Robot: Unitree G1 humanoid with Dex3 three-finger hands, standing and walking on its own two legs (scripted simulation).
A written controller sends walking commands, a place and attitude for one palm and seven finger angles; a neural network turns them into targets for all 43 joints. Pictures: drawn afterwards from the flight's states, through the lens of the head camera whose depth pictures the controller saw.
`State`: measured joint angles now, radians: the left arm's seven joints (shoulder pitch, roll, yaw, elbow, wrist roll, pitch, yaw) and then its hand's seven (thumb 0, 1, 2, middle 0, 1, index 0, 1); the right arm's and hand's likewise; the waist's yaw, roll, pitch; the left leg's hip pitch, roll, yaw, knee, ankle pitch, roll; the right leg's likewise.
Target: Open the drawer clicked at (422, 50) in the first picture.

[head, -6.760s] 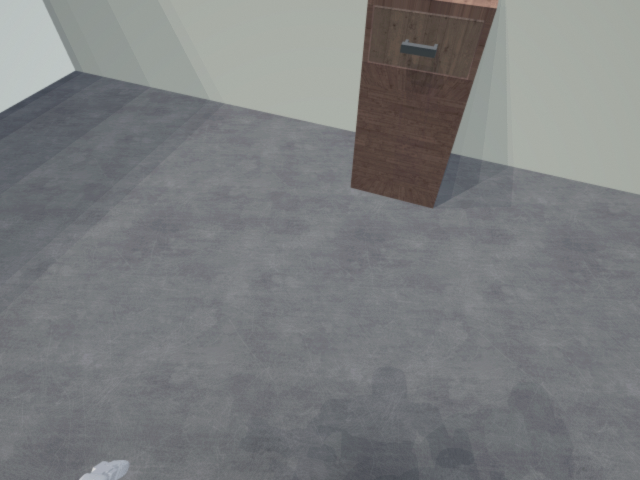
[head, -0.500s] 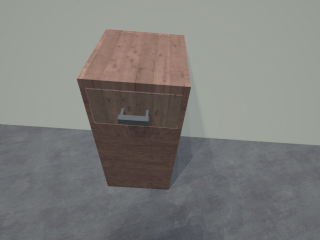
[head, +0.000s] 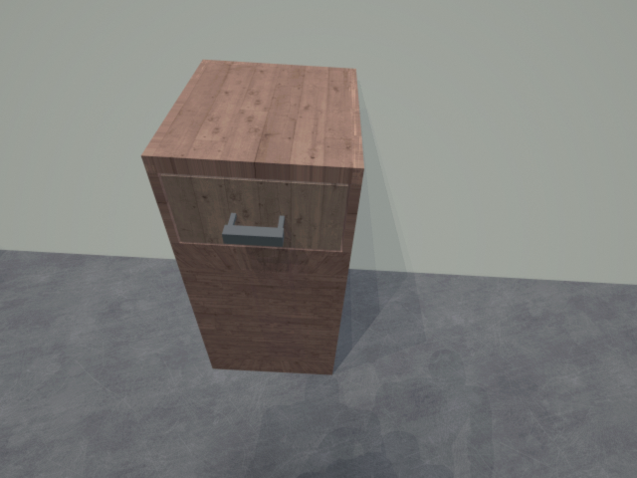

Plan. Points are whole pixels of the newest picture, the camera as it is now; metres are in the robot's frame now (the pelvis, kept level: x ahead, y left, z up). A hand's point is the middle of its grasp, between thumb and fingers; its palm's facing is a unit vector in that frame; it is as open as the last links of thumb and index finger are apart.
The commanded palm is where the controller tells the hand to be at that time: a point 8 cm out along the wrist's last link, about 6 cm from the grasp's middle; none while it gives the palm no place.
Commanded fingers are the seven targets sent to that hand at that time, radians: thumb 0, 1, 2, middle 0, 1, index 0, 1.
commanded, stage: shuffle to correct the standing spot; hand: left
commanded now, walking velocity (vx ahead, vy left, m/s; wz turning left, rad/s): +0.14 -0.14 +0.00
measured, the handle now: (255, 227) +0.58 +0.16 -0.06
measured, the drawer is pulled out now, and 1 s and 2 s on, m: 0.00 0.00 0.00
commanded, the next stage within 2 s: come to a stop and stand still in 0.16 s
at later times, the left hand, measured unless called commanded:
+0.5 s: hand out of the picture +0.06 +0.10 -0.17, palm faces +0.08 -0.98 -0.16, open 7.4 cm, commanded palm none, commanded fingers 0.00 0.90 0.90 -0.20 -0.30 -0.20 -0.30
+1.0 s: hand out of the picture +0.07 +0.14 -0.17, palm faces +0.04 -0.98 -0.20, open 7.4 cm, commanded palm none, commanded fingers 0.00 0.90 0.90 -0.20 -0.30 -0.20 -0.30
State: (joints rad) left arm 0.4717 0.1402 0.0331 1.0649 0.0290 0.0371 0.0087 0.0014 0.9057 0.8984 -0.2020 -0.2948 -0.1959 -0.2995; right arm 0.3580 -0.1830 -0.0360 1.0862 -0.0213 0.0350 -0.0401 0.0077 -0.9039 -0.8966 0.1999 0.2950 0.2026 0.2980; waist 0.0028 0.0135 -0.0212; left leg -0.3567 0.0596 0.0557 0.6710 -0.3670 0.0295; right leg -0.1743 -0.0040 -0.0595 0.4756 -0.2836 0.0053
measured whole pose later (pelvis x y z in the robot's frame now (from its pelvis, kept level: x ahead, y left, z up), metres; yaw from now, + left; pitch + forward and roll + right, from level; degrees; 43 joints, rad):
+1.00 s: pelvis +0.05 -0.04 +0.00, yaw +0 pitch -1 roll -1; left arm 0.30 0.17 0.02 1.03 0.03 0.02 0.03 0.00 0.91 0.90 -0.20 -0.29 -0.20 -0.30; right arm 0.21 -0.17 -0.02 1.02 -0.01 0.02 -0.02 -0.01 -0.93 -0.90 0.20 0.30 0.20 0.30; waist 0.01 0.00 0.01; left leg -0.29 0.01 0.12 0.48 -0.18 0.06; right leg -0.20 -0.03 -0.11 0.47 -0.26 0.00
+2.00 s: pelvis +0.05 -0.03 +0.00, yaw +1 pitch -1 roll +1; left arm 0.57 0.25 -0.09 0.33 0.15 0.12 0.19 0.06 0.94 0.89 -0.21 -0.31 -0.20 -0.31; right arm 0.37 -0.18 0.03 0.87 0.07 -0.19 -0.07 0.02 -0.93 -0.90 0.20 0.30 0.20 0.30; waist 0.01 -0.02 0.00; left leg -0.32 -0.03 0.13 0.52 -0.20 0.07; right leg -0.29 -0.04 -0.06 0.64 -0.36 -0.02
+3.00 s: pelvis +0.11 -0.05 -0.02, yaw +2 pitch +8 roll +1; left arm 0.25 0.40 -0.04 -0.05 0.96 0.02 0.29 0.00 -0.21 0.42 -0.30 -1.01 -0.30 -1.01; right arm 0.14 -0.27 -0.03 0.58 -0.02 0.15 0.00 0.01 -0.90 -0.90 0.20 0.29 0.20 0.30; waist 0.06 0.05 -0.09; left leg -0.49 -0.07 0.02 0.70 -0.36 0.06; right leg -0.42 0.08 0.05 0.72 -0.44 -0.06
